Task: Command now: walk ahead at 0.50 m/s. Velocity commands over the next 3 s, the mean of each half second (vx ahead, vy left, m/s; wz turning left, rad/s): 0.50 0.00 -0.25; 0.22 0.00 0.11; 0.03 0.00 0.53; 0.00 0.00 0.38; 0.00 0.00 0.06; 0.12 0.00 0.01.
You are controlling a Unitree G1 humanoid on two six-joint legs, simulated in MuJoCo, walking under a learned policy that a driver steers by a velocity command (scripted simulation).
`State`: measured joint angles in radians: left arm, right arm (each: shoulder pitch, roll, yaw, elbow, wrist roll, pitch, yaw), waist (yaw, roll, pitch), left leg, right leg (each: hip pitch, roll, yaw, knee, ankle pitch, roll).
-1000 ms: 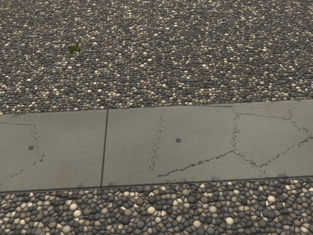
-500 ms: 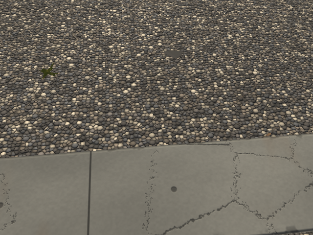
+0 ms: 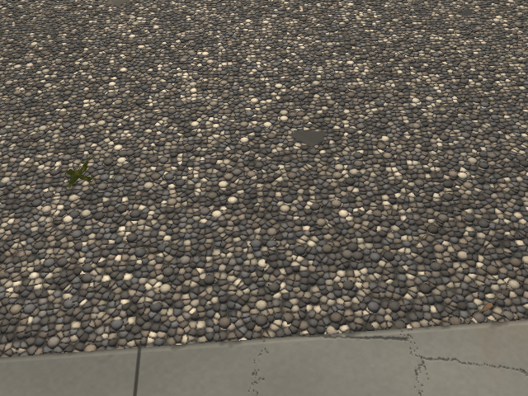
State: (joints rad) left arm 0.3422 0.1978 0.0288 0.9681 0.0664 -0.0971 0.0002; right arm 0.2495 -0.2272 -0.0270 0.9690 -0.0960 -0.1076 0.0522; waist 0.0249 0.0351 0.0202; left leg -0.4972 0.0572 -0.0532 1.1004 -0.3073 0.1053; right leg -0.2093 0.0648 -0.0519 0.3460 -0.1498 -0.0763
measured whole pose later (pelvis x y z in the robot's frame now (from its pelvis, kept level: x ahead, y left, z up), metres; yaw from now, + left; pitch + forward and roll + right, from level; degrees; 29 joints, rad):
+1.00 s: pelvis +0.44 -0.01 +0.00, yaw -2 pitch +3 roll +0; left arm 0.17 0.24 0.09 0.81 0.04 -0.10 0.05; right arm 0.20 -0.24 -0.06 0.83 -0.07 -0.09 0.03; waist 0.02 0.02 -0.01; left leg -0.54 0.07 0.02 1.14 -0.47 -0.04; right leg -0.33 -0.04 -0.15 0.33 -0.05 -0.06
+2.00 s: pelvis +0.44 -0.01 -0.01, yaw +25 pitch +3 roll -1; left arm 0.18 0.22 -0.02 0.64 -0.01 -0.11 -0.09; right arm 0.23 -0.29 -0.03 0.68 -0.05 -0.05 0.04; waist 0.00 0.02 -0.02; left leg -0.46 0.04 -0.07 0.93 -0.42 -0.20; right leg -0.28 0.03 -0.04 0.50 -0.28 -0.03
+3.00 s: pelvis +0.46 +0.03 -0.01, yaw +25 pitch +0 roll +1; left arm 0.33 0.27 0.03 0.69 0.05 -0.06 -0.01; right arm 0.28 -0.28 -0.01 0.65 -0.05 -0.11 0.01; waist 0.00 -0.02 0.03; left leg -0.19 -0.03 0.06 0.52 -0.32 0.05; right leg -0.21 -0.05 0.01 0.64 -0.41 -0.06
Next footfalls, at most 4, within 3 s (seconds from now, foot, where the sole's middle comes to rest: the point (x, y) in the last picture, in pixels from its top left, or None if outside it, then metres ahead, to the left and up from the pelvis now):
0.32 left None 0.37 0.14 -0.78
0.78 right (339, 378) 0.55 -0.13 -0.78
1.18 left None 0.47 0.13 -0.78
1.78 right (325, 393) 0.51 -0.09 -0.78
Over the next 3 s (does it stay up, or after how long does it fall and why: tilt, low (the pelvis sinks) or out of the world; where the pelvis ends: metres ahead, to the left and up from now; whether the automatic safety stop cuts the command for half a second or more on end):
stays up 0.46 0.03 -0.01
